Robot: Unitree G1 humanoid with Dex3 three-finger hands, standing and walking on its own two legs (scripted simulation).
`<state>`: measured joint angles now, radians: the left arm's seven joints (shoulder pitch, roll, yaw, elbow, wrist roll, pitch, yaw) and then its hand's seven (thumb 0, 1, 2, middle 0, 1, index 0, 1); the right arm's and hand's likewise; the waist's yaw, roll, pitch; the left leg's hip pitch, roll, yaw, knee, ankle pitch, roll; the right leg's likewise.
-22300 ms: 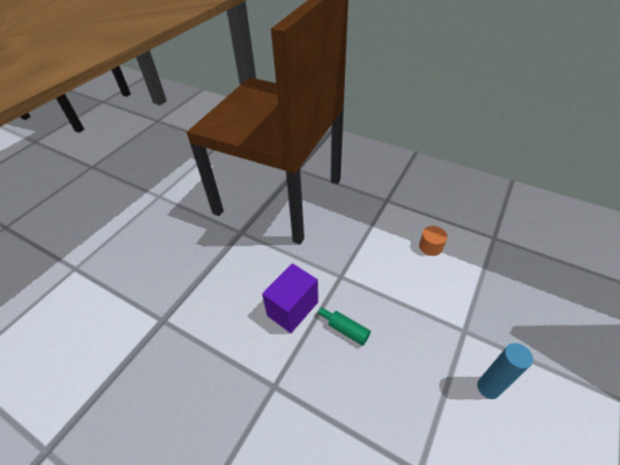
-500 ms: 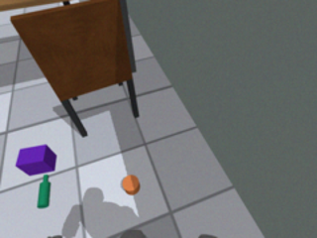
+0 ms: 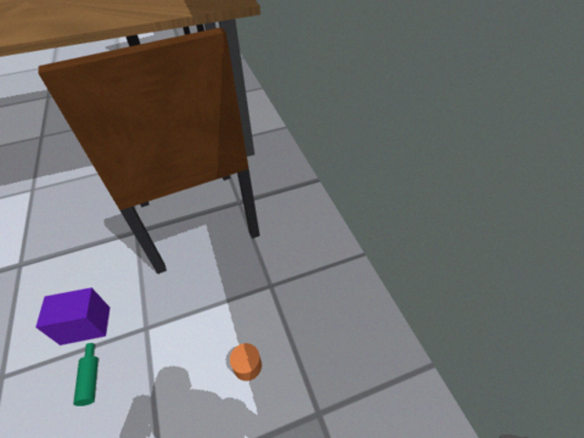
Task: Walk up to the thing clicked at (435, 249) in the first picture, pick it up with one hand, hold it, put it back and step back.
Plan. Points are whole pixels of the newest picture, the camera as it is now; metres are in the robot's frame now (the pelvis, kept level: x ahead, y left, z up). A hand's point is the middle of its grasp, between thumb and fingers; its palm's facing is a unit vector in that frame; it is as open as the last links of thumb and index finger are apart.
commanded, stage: walk up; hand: left
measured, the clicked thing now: (246, 362) +0.46 +0.23 -0.74
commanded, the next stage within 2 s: stand in 0.62 s
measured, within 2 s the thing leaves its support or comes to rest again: neither
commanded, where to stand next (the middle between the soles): +0.07 +0.00 m, yaw -2 degrees
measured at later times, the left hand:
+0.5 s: hand out of the picture +0.09 +0.26 -0.15, palm faces -0.03 -0.94 -0.34, open 7.3 cm
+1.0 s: hand out of the picture +0.09 +0.25 -0.15, palm faces -0.02 -0.94 -0.34, open 7.3 cm
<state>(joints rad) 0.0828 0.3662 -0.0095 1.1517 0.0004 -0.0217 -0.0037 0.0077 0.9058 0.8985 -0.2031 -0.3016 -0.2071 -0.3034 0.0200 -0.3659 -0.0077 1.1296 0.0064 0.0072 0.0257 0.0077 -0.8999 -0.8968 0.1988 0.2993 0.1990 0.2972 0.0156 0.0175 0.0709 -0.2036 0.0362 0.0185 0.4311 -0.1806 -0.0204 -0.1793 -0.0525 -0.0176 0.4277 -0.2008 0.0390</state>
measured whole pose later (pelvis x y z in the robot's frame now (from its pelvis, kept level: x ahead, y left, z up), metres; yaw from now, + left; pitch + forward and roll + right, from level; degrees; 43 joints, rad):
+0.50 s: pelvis +0.01 +0.00 +0.00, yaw +0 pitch -2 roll +0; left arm 0.08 0.35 0.01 1.16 0.01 -0.01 -0.01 0.01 0.91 0.90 -0.20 -0.30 -0.21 -0.30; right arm 0.10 -0.35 -0.01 1.16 0.00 0.01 0.02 0.01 -0.90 -0.90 0.20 0.30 0.20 0.30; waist -0.01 0.01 0.05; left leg -0.17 0.03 0.03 0.36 -0.15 -0.02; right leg -0.15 -0.06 -0.01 0.36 -0.17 0.05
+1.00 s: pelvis +0.02 +0.00 +0.01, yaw +0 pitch -2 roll +0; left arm 0.10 0.35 0.00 1.15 0.01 -0.01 -0.01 0.01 0.91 0.90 -0.20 -0.30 -0.21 -0.30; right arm 0.08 -0.36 -0.01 1.15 -0.01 -0.01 0.02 0.01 -0.90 -0.90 0.20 0.30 0.20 0.30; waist -0.01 0.00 0.04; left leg -0.15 0.04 0.01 0.34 -0.16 -0.03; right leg -0.12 -0.05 -0.03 0.34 -0.19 0.04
